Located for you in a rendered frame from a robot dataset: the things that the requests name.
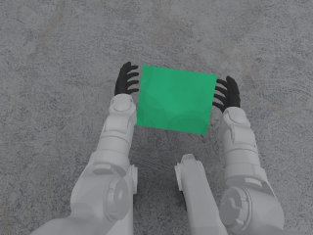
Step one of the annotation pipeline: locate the robot right shin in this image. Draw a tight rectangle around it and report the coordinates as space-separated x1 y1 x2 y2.
180 154 205 197

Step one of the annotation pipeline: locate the right robot hand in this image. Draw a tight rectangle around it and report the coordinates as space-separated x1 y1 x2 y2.
212 75 241 114

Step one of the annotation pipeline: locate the left robot forearm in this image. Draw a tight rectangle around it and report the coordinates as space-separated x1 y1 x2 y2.
70 93 137 208

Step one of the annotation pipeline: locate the left robot hand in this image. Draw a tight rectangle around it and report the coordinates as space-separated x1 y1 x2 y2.
114 61 139 96

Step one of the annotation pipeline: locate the left robot upper arm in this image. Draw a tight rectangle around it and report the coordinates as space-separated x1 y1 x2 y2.
29 174 130 235

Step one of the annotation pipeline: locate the right robot forearm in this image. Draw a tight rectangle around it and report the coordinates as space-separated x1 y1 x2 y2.
218 107 278 200

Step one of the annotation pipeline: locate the right robot upper arm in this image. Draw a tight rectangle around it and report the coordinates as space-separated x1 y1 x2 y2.
219 185 307 235

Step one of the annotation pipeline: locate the carton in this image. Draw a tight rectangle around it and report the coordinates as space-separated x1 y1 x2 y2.
135 65 217 135

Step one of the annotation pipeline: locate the robot left thigh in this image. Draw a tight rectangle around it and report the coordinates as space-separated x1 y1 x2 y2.
107 164 138 235

